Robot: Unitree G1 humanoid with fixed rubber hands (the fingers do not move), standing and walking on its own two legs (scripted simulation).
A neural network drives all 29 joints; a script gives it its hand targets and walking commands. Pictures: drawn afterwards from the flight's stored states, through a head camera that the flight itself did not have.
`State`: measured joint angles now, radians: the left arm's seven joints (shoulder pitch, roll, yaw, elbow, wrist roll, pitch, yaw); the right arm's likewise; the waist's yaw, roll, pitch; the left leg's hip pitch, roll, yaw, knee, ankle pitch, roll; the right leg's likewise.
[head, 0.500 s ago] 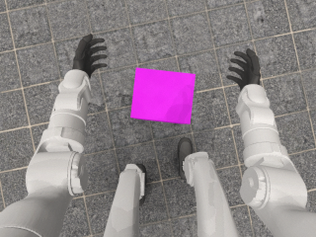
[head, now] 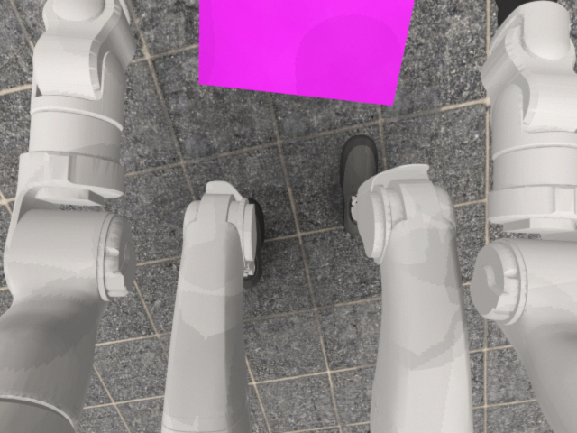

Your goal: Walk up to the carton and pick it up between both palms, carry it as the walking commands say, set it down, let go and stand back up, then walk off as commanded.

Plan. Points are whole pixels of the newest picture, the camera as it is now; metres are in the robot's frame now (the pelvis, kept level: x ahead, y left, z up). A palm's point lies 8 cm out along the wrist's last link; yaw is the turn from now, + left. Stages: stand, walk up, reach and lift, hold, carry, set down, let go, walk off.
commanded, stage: reach and lift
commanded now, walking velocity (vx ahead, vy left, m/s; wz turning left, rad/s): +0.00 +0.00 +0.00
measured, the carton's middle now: (302, 23) +0.50 -0.03 -0.36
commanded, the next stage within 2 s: none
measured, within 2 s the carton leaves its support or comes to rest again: leaves its support in 1.98 s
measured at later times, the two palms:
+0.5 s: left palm out of the picture +0.53 +0.13 -0.30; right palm (490, 5) +0.49 -0.25 -0.29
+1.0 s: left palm out of the picture +0.53 +0.12 -0.31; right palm (478, 3) +0.50 -0.24 -0.31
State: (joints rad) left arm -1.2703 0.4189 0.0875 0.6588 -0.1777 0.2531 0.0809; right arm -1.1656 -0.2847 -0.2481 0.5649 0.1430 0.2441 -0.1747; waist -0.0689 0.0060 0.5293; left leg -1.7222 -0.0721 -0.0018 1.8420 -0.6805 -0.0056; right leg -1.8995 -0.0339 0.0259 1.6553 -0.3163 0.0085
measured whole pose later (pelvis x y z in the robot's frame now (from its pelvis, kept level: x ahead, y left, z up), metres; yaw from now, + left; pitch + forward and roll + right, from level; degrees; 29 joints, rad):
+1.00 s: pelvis -0.01 +0.00 -0.12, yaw +0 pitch +31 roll +1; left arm -1.43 0.38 -0.03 1.03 -0.23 0.07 0.10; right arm -1.46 -0.42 -0.04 1.16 0.35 0.02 -0.15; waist -0.09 -0.01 0.52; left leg -2.04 -0.07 0.03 2.22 -0.74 0.00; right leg -2.24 -0.02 0.05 1.99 -0.30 0.03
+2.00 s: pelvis -0.02 +0.00 -0.13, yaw +3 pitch +31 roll -1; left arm -1.46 0.27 0.03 0.99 -0.08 0.19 0.12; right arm -1.53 -0.33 -0.25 1.18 0.17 0.12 -0.13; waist -0.11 -0.04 0.49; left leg -2.11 -0.15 -0.01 2.27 -0.70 -0.03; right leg -2.27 -0.02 0.06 2.05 -0.33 0.05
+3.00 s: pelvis -0.03 -0.01 -0.05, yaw +5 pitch +25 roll +3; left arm -1.34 0.19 0.25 0.66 0.00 0.39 0.02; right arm -1.27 -0.10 -0.47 0.51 -0.07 0.39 -0.15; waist -0.11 0.02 0.52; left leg -1.79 -0.14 0.02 1.99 -0.66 -0.02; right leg -1.95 0.04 0.13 1.84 -0.34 0.08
